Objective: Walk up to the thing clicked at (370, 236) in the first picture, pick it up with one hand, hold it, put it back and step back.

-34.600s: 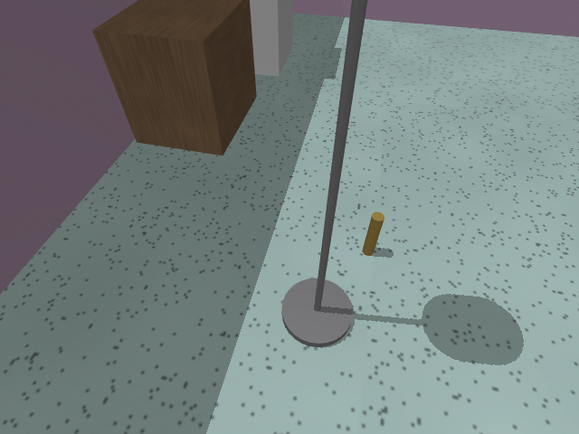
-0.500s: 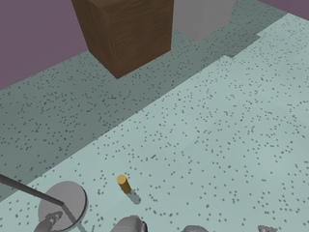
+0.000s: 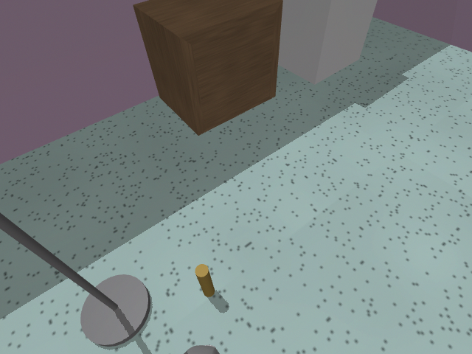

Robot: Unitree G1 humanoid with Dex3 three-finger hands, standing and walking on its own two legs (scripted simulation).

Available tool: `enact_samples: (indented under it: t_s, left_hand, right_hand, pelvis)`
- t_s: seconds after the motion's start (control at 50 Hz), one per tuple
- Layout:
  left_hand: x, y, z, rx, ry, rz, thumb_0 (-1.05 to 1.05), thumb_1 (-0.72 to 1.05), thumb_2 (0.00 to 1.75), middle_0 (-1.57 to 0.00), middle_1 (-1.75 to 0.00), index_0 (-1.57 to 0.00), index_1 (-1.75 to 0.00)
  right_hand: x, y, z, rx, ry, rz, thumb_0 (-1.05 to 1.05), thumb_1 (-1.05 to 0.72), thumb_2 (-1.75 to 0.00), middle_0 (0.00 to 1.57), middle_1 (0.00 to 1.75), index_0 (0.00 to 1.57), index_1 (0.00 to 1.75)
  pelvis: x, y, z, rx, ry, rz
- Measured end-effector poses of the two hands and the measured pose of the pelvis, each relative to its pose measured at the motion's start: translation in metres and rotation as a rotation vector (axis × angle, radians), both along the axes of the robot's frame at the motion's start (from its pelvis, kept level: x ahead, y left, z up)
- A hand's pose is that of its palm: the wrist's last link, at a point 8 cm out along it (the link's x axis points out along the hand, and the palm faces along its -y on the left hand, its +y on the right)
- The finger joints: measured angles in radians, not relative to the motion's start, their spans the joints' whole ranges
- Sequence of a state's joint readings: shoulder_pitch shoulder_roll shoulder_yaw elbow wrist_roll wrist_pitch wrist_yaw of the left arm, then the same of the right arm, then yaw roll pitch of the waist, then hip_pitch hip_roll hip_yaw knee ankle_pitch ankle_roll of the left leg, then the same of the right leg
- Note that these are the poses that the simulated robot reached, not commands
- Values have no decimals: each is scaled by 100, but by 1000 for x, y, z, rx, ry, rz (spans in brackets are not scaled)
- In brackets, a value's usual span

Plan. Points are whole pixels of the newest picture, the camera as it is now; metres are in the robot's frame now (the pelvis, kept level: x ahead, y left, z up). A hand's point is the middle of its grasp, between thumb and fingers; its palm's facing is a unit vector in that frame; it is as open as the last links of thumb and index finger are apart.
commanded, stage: walk up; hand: left
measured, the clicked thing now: (205, 281) +0.46 +0.18 -0.65
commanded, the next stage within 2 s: none
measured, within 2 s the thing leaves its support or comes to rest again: neither
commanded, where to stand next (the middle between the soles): +0.17 -0.03 m, yaw +1 degrees
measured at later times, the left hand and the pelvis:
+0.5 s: hand out of the picture +0.11 +0.24 -0.14, palm faces -0.02 -0.92 -0.38, open 7.4 cm; pelvis +0.01 -0.02 -0.01, yaw +1 degrees
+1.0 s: hand out of the picture +0.08 +0.26 -0.14, palm faces +0.00 -0.94 -0.35, open 7.4 cm; pelvis +0.02 +0.00 +0.01, yaw +1 degrees
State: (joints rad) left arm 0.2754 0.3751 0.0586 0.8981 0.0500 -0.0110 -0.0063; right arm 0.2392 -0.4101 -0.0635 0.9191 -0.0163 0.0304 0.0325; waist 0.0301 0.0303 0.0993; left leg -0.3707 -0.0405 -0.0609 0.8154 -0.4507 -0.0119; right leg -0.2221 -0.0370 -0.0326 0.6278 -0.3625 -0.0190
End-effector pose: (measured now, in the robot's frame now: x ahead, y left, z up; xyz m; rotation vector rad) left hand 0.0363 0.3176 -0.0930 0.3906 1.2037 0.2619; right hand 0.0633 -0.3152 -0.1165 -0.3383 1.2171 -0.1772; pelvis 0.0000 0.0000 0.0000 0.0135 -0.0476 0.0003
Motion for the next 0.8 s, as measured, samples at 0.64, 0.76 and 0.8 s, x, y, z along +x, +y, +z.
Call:
enact_samples:
  t_s: [0.64, 0.76, 0.8]
  left_hand:
    - [66, -17, -14, -53, -129, -45, 1, 90, 90, -20, -30, -21, -30]
    - [53, -4, -16, -42, -72, -6, 1, 90, 90, -20, -30, -20, -30]
    - [46, -3, -16, -41, -46, 1, 1, 90, 90, -20, -30, -20, -30]
  right_hand:
    - [4, 3, -10, -4, 1, 3, 0, -91, -90, 20, 30, 21, 29]
    - [-2, 13, -5, 8, 29, -13, 0, -91, -90, 20, 30, 21, 29]
    - [3, 14, -4, 12, 24, -18, 0, -91, -90, 20, 30, 21, 29]
  pelvis:
    - [1, -3, -10, 10, -5, 32]
    - [7, -2, -4, -8, 2, 21]
    - [8, -1, -2, -18, -6, 21]
